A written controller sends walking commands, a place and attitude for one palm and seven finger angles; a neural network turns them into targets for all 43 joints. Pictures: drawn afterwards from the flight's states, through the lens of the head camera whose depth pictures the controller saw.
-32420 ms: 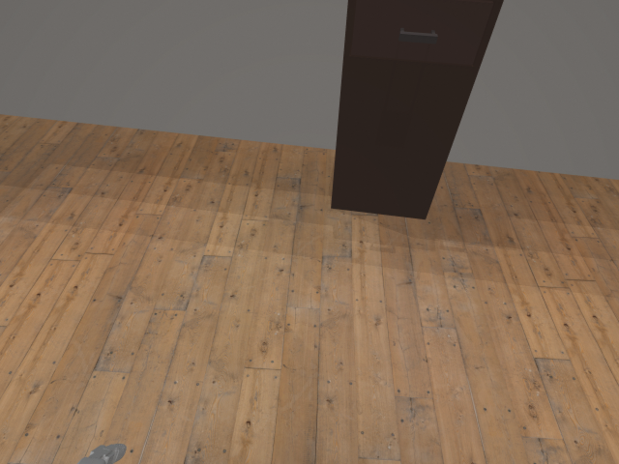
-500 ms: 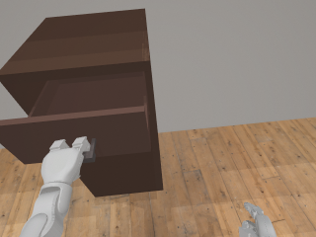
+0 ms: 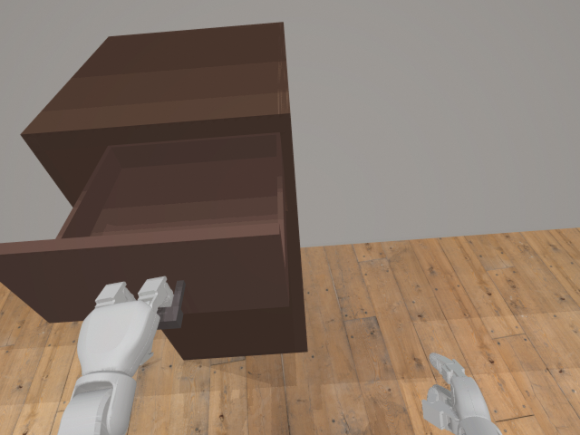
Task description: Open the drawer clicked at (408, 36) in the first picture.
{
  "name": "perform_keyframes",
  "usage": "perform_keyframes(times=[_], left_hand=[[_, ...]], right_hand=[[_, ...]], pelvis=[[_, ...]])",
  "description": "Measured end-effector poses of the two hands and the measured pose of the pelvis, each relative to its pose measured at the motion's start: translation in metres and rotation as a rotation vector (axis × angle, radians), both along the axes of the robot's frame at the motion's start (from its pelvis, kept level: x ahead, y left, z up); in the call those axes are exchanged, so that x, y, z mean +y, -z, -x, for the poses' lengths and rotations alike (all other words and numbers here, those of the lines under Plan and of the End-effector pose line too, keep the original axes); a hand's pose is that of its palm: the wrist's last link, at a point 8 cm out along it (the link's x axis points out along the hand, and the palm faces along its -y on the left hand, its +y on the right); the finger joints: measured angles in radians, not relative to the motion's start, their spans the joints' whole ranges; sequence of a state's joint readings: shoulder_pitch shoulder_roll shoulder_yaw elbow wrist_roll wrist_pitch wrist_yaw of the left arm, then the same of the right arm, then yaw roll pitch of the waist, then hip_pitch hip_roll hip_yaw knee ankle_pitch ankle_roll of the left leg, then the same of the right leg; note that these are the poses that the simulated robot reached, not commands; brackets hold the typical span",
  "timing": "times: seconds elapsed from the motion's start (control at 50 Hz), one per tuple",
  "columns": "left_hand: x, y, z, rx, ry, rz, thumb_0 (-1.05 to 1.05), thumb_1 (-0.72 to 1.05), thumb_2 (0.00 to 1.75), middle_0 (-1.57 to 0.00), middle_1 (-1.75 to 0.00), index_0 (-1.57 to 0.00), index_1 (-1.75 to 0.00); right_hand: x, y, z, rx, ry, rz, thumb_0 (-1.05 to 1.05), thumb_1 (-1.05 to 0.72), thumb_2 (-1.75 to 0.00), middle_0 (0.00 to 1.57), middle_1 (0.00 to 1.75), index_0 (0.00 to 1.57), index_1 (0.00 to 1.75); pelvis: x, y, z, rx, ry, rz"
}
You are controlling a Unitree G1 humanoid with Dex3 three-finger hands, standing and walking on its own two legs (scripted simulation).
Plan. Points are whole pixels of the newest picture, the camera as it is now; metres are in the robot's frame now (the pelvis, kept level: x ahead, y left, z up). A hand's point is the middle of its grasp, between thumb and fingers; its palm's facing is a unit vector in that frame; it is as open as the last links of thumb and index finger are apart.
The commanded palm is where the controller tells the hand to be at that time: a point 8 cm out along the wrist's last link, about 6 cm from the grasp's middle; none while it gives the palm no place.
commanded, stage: pull the drawer open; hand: left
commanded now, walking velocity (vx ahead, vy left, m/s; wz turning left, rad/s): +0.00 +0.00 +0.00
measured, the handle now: (143, 305) +0.26 +0.24 +0.06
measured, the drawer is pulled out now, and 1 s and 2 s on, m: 0.22 0.30 0.29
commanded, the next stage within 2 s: open the thumb to release the handle in 0.98 s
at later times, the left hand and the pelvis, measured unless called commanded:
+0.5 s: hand (131, 389) +0.16 +0.22 +0.04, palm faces +0.01 -0.13 -0.99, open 5.6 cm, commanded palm +0.12 +0.23 +0.09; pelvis +0.00 -0.01 +0.00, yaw -1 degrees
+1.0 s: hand (125, 409) +0.14 +0.22 +0.04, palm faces +0.00 -0.14 -0.99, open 5.7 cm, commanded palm +0.09 +0.23 +0.09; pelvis +0.00 +0.00 -0.01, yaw -2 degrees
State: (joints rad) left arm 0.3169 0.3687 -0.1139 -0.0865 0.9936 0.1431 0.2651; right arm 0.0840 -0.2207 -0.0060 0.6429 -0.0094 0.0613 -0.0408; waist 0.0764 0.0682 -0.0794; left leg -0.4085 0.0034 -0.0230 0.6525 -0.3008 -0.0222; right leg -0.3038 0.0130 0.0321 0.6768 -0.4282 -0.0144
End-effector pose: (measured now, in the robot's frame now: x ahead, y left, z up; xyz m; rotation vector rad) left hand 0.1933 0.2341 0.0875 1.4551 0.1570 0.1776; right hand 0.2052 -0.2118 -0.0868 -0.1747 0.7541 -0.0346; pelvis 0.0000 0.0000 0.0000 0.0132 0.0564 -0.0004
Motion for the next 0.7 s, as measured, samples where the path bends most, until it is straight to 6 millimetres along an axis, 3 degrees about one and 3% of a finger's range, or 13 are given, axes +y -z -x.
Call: perform_keyframes(times=[0.4,0.7], left_hand=[[-0.006,-0.002,0.041,0.018,0.003,0.02,0.05,0.73,0.78,-0.33,-1.33,-0.41,-1.35],[-0.011,-0.002,0.072,0.021,0.006,0.018,0.04,0.72,0.79,-0.35,-1.33,-0.41,-1.35]], right_hand=[[-0.012,-0.003,0.0,-0.012,-0.01,0.01,0.01,-0.9,-0.9,0.2,0.3,0.2,0.3],[0.001,-0.003,-0.007,-0.031,-0.057,-0.018,0.01,-0.9,-0.9,0.2,0.3,0.2,0.3]], pelvis=[[-0.006,0.002,-0.001,-0.004,0.012,-0.001],[-0.007,0.005,0.002,-0.002,0.011,0.001]])
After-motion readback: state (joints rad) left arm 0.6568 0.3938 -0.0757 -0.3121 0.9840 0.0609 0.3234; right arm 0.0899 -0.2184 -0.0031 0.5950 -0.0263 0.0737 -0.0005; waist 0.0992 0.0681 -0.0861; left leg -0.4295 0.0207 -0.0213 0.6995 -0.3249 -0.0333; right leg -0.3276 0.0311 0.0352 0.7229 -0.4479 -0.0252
